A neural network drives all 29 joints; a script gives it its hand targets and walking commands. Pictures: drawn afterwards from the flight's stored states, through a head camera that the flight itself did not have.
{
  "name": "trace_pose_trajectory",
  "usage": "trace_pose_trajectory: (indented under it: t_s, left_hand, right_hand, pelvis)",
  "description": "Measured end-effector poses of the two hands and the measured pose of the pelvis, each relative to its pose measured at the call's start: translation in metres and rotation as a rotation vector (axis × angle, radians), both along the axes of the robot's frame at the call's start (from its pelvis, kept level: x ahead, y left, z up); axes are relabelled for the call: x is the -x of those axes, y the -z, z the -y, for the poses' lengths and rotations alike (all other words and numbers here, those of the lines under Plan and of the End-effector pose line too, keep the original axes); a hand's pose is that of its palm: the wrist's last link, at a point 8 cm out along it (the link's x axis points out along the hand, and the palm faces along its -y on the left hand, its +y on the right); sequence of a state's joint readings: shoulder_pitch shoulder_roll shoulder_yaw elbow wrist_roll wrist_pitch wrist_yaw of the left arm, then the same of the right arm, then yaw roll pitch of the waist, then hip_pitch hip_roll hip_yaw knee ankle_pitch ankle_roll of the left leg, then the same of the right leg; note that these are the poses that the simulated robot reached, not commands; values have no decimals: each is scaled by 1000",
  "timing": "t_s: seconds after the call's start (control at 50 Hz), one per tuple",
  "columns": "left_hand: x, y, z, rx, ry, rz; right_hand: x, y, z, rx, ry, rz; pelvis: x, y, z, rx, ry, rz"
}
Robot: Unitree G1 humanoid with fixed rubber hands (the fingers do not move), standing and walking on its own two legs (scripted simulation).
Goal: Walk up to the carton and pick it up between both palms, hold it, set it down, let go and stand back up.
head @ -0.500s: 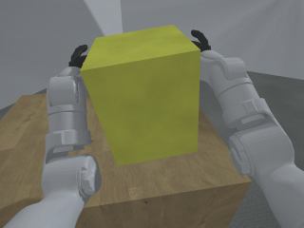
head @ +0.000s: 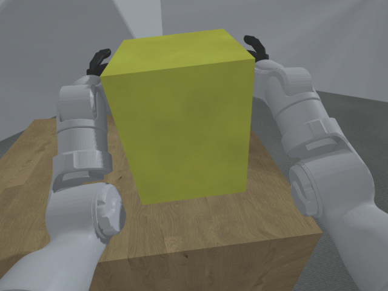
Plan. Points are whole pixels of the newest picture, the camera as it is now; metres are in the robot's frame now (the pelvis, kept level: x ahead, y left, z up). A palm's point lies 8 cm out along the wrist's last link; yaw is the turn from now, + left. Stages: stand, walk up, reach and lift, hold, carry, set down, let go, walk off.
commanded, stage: hold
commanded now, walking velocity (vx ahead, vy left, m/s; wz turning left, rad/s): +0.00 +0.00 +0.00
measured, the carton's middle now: (183, 114) +0.36 +0.00 +0.27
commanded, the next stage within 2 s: none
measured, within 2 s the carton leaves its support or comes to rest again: neither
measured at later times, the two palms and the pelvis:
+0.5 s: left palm (100, 87) +0.38 +0.15 +0.32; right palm (260, 70) +0.37 -0.14 +0.34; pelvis +0.00 +0.00 +0.00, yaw -1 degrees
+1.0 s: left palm (101, 88) +0.38 +0.15 +0.32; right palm (261, 72) +0.37 -0.14 +0.34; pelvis +0.00 +0.00 +0.00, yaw +0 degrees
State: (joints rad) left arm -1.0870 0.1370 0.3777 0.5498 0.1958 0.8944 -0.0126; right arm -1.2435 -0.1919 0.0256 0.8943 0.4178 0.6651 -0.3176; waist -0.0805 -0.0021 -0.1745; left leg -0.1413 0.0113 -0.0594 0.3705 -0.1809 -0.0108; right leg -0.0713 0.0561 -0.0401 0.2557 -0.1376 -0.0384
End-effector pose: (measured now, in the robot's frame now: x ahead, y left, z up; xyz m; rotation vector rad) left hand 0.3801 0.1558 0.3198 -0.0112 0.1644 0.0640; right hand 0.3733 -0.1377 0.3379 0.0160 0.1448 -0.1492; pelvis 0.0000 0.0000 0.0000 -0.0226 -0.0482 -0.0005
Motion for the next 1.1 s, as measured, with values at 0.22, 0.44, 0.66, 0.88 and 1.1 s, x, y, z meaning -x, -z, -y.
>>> trace_pose_trajectory:
  t_s: [0.22,0.44,0.66,0.88,1.1]
  left_hand:
    - [2,2,2,-2,8,11]
    - [1,-2,3,-2,1,3]
    - [-2,0,3,0,-1,-1]
    - [2,1,3,-2,0,5]
    - [2,-2,4,2,5,2]
  right_hand:
    - [4,-3,2,-7,9,9]
    - [2,-6,2,-11,7,-4]
    - [-1,-2,3,1,3,-9]
    - [3,-1,3,-8,5,-6]
    - [4,-7,4,-10,12,-10]
  pelvis:
    - [-2,0,-5,2,8,8]
    - [-1,0,-5,1,10,-2]
    - [-3,0,-2,1,6,-2]
    - [-2,0,-3,3,2,5]
    - [1,0,-3,1,9,-9]
